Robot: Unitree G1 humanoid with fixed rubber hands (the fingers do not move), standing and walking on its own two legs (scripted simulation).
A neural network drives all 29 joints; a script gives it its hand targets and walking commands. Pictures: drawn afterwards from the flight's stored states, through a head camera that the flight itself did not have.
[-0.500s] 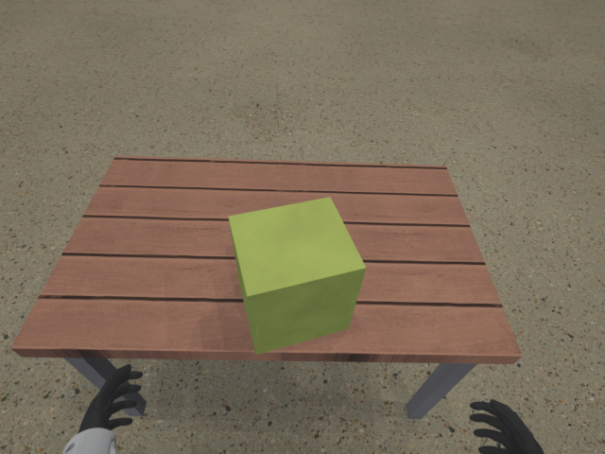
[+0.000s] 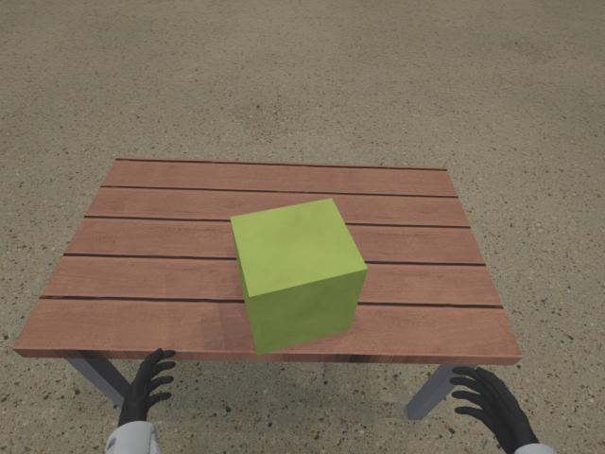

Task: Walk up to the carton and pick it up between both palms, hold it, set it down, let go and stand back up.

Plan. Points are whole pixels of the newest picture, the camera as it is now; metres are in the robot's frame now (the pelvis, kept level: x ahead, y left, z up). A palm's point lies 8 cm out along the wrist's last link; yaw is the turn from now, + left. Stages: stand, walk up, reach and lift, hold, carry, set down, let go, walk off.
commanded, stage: reach and lift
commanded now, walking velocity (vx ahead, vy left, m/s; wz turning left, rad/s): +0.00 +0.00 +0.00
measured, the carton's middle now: (294, 277) +0.44 +0.01 -0.09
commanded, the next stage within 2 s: none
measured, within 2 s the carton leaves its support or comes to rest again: neither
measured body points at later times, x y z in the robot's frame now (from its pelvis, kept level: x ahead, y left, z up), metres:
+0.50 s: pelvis +0.02 +0.00 +0.00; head +0.03 +0.00 +0.45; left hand +0.24 +0.18 -0.04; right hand +0.23 -0.26 -0.04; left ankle +0.03 +0.15 -0.72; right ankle +0.05 -0.10 -0.72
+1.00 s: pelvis +0.03 +0.00 +0.00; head +0.06 +0.00 +0.45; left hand +0.27 +0.17 -0.03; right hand +0.30 -0.25 -0.02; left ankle +0.03 +0.15 -0.72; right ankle +0.05 -0.10 -0.72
